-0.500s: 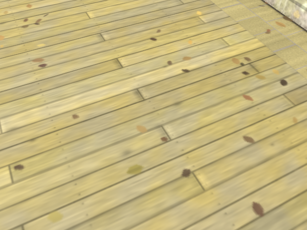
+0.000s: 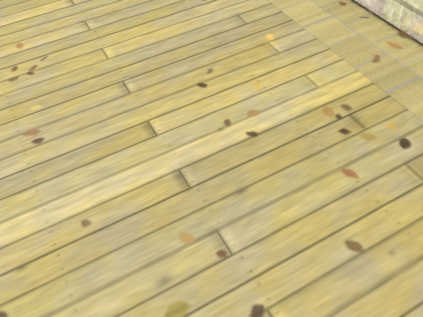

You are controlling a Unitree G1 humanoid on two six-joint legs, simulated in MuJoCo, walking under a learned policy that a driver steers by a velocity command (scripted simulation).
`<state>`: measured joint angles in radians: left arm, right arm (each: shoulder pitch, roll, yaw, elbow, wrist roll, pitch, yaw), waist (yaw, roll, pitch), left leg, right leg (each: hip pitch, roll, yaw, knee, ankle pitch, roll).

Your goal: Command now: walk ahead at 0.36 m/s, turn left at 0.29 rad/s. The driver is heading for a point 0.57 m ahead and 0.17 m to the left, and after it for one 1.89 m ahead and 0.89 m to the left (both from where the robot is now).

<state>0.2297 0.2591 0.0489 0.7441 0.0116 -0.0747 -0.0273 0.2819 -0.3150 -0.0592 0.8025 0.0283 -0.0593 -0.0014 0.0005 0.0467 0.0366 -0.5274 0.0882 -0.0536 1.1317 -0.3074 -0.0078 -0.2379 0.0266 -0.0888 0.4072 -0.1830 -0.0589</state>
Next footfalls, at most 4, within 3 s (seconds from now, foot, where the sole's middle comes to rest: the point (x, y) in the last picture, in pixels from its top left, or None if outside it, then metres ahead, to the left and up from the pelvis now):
0.30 left None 0.27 0.13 -0.78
0.72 right None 0.31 -0.09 -0.78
1.12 left None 0.15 0.10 -0.78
1.56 right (216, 298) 0.54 0.05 -0.78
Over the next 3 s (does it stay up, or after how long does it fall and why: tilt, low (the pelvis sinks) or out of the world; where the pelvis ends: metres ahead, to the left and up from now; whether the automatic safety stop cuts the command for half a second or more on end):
stays up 1.02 0.48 0.01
